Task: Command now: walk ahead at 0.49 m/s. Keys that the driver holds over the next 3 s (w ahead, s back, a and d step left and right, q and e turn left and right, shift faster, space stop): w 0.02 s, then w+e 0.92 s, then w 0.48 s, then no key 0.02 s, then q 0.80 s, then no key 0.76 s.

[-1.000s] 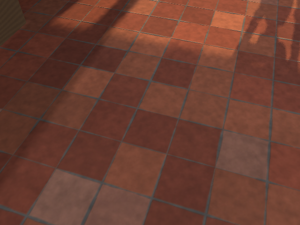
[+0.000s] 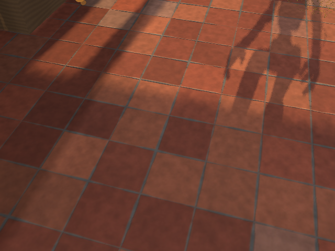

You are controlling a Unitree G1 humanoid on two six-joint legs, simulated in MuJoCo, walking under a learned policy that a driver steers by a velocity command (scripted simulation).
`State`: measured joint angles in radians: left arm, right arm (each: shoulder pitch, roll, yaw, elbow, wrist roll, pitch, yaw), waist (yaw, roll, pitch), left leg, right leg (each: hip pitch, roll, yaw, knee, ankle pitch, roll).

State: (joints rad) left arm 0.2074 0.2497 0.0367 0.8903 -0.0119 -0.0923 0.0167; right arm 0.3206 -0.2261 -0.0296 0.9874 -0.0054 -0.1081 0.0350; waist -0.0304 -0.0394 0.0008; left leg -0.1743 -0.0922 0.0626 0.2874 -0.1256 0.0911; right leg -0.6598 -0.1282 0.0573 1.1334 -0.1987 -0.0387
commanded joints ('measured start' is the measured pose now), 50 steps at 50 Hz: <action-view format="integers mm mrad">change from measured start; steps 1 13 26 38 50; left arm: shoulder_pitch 33 -220 69 185 110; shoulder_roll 45 52 147 167 79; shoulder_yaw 13 6 57 72 43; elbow -43 -172 -164 -137 -233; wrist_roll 12 -12 0 -12 -13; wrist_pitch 3 -5 -3 29 51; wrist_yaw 7 -65 -33 10 -12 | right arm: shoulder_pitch -41 58 -125 -395 -102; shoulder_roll -133 -194 -129 -156 -135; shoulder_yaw -21 -43 -30 -38 -51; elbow -55 -7 -195 -318 -226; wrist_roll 2 17 -12 11 -3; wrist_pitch -18 27 -6 -38 -23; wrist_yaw -20 -41 -42 -15 -18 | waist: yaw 46 -22 3 73 25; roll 79 96 1 -69 130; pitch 55 69 -44 9 0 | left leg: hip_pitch -106 278 -468 -339 7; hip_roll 279 372 192 99 333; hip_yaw -207 -45 -116 -149 -269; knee -205 -44 728 176 -121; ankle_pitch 61 249 -59 125 30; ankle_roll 172 69 -108 -85 113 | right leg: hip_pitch -20 -21 457 573 -4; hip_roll -41 54 -20 -33 25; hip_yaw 1 -75 215 342 59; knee -144 -542 -929 -790 31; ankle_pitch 158 78 364 181 -92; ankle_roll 27 -57 -244 -153 11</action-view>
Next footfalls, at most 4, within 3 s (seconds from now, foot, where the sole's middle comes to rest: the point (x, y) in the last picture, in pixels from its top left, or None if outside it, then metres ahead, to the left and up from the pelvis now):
0.32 right None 0.34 -0.18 -0.78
0.82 left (184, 216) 0.67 -0.07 -0.78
1.34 right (263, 192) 0.77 -0.43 -0.78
1.82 left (230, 146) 1.03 -0.32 -0.78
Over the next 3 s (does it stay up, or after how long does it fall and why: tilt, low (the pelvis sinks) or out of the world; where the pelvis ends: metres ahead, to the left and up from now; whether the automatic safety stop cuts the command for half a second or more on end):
stays up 0.89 -0.37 -0.01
